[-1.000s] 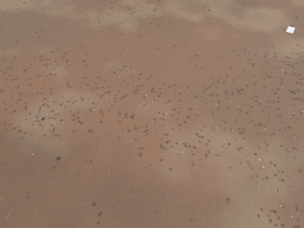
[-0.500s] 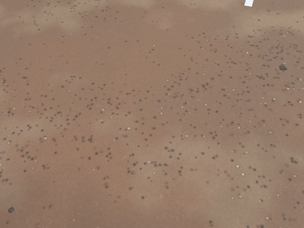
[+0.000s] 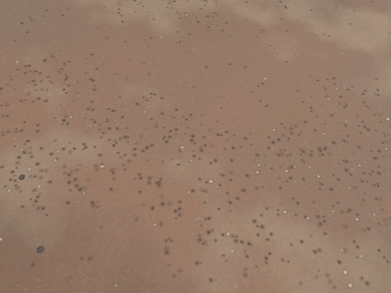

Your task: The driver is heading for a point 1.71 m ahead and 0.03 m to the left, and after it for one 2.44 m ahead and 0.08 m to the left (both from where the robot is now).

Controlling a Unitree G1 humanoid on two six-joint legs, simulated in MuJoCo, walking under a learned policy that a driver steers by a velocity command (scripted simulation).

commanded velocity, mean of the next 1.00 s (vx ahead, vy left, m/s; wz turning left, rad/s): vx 0.00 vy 0.00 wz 0.19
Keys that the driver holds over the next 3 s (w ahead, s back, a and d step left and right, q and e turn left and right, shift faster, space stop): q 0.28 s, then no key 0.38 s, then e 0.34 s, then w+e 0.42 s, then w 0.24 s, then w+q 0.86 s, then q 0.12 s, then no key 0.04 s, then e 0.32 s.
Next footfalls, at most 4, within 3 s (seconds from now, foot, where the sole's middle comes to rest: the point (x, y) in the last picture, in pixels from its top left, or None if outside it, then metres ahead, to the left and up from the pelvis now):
0.28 right None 0.10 -0.15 -0.78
0.64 left None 0.01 0.10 -0.78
1.10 right None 0.07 -0.14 -0.78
1.64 left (179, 289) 0.44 0.03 -0.78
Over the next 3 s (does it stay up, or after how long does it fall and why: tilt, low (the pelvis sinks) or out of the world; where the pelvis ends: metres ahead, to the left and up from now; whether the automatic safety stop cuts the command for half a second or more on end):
stays up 0.89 -0.03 0.00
